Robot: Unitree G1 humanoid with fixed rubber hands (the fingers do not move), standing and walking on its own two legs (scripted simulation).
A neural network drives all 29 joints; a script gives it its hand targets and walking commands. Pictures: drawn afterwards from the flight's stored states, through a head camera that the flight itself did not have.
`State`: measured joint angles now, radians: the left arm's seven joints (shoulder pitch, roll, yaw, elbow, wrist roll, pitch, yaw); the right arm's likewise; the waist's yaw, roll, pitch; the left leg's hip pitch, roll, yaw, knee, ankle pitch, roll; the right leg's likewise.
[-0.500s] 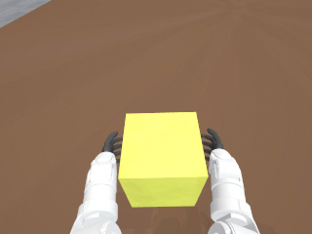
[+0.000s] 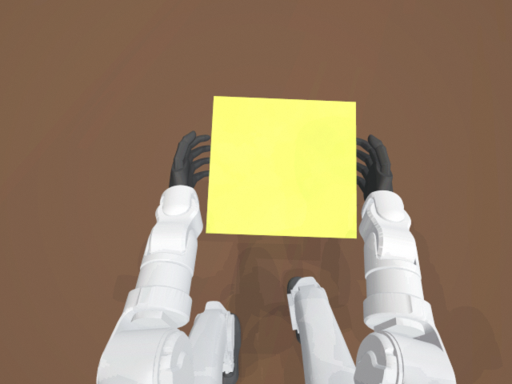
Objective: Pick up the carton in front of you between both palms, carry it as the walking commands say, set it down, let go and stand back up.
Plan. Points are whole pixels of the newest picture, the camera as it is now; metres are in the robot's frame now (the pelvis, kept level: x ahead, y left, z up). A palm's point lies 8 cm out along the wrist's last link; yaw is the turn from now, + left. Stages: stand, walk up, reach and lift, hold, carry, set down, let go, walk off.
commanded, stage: set down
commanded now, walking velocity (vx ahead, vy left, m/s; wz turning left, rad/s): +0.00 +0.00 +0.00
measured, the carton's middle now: (276, 180) +0.44 -0.08 -0.16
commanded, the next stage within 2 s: none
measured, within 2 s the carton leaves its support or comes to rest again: rests again in 1.86 s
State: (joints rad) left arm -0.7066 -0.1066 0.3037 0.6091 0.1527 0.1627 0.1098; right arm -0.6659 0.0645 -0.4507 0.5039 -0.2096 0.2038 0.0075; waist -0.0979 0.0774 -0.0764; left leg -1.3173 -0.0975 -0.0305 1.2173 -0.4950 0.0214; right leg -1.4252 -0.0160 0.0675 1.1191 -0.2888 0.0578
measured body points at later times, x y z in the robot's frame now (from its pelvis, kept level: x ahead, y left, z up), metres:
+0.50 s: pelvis -0.03 -0.02 -0.12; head +0.27 -0.05 +0.22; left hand +0.50 +0.05 -0.22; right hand +0.42 -0.25 -0.23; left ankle +0.02 +0.10 -0.62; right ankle +0.10 -0.15 -0.62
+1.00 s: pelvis -0.05 +0.00 -0.21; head +0.32 -0.03 +0.03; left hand +0.55 +0.02 -0.38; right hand +0.44 -0.26 -0.38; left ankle +0.02 +0.10 -0.62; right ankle +0.10 -0.15 -0.62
